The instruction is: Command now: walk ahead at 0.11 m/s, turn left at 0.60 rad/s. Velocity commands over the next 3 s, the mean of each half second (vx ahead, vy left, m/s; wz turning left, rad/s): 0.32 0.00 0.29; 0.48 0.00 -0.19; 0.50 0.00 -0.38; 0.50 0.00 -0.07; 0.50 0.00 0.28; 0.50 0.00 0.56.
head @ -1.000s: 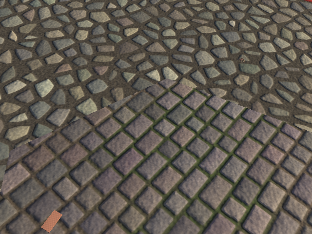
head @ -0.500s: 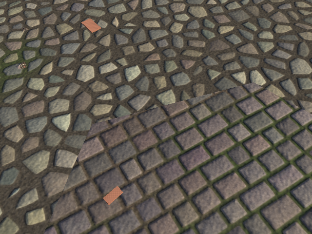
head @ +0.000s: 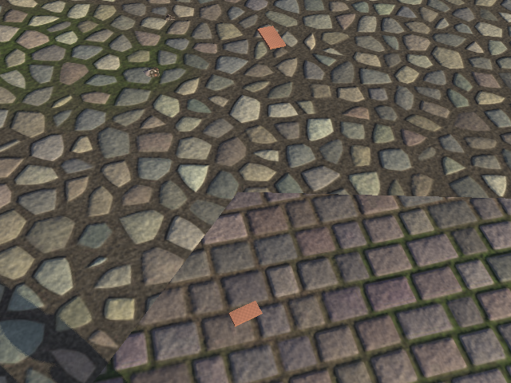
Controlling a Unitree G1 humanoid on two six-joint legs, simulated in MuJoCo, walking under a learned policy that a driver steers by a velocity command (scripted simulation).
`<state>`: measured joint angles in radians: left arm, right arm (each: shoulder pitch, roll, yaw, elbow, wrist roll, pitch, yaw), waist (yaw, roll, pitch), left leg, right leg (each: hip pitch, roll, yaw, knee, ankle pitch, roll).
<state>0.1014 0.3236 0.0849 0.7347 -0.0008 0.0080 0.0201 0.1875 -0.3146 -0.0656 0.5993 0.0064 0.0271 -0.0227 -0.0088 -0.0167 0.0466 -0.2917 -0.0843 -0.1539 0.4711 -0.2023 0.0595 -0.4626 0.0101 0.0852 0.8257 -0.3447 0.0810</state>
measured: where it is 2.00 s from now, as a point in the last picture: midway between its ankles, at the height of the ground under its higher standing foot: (259, 198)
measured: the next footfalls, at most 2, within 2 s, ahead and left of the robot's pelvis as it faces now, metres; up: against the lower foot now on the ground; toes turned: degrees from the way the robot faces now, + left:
right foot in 0.14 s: +0.07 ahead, -0.14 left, +0.00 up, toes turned +8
left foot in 0.56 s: +0.30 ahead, +0.17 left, +0.00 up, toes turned +8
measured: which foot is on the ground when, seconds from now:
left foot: down 0.00-0.14, up 0.16-0.54, down 0.56-1.00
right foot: up 0.00-0.12, down 0.14-0.56, up 0.58-1.00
